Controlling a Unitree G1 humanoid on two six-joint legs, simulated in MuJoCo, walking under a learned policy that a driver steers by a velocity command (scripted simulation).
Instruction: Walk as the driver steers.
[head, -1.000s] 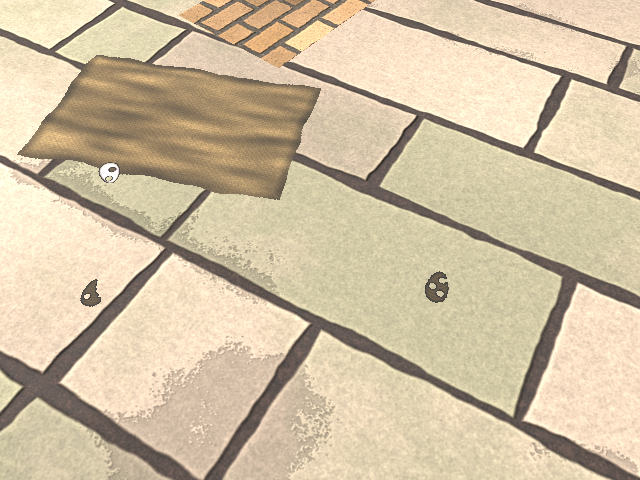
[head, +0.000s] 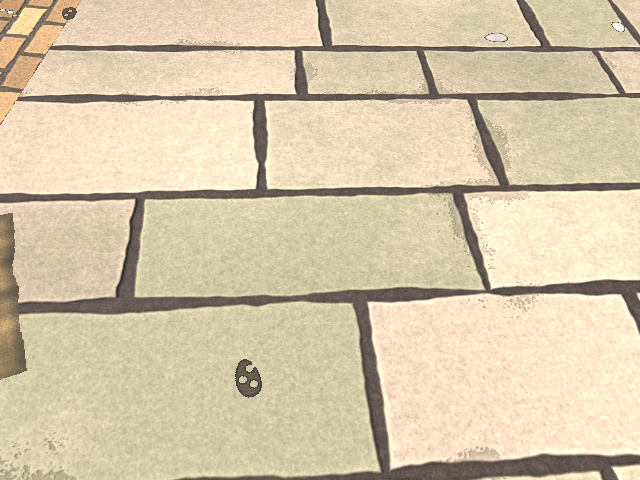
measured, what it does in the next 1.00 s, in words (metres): walks ahead: right foot, then left foot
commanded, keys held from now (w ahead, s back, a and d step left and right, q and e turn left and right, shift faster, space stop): no key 0.16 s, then w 0.84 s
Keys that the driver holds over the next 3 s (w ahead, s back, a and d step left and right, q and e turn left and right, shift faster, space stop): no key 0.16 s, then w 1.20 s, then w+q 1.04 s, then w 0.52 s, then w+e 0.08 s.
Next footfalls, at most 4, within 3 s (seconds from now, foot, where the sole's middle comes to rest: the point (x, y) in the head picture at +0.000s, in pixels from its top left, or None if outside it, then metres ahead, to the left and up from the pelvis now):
0.34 right None -0.01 -0.10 -0.78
0.76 left None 0.34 0.09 -0.78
1.32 right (375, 413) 0.63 -0.12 -0.78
1.86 left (302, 301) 0.92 0.05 -0.78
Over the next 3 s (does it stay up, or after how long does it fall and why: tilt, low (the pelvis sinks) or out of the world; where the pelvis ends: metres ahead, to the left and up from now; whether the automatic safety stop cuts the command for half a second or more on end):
stays up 1.33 0.20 0.00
